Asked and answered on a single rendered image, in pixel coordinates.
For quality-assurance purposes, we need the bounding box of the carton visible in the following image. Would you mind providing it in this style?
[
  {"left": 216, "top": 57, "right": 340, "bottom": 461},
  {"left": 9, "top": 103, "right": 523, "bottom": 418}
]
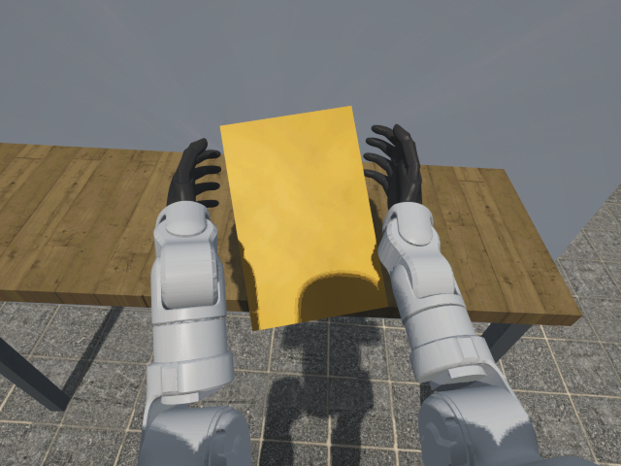
[{"left": 220, "top": 106, "right": 388, "bottom": 331}]

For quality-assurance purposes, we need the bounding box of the right robot hand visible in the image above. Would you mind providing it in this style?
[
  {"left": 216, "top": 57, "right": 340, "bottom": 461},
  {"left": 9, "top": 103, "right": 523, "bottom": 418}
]
[{"left": 363, "top": 124, "right": 422, "bottom": 211}]

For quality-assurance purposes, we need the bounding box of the robot left forearm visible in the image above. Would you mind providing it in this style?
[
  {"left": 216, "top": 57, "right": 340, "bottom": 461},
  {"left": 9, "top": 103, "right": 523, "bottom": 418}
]
[{"left": 137, "top": 201, "right": 235, "bottom": 466}]

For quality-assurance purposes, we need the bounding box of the right robot upper arm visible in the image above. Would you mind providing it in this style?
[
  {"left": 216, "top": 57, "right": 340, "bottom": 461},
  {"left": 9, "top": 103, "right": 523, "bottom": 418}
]
[{"left": 418, "top": 385, "right": 600, "bottom": 466}]

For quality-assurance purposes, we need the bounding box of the table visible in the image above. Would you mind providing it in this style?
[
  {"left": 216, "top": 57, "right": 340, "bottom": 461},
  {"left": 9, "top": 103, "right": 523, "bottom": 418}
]
[{"left": 0, "top": 143, "right": 582, "bottom": 412}]

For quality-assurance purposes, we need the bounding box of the robot right forearm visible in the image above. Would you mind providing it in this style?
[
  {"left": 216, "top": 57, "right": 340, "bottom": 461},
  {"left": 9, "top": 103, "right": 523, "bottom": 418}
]
[{"left": 377, "top": 202, "right": 539, "bottom": 450}]

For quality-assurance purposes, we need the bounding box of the left robot hand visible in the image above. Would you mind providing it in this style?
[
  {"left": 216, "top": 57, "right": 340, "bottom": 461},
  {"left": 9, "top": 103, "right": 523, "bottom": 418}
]
[{"left": 166, "top": 138, "right": 221, "bottom": 208}]

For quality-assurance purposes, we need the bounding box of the left robot upper arm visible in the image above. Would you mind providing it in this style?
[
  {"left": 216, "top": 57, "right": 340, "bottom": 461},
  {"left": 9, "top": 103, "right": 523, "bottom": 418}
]
[{"left": 139, "top": 406, "right": 252, "bottom": 466}]

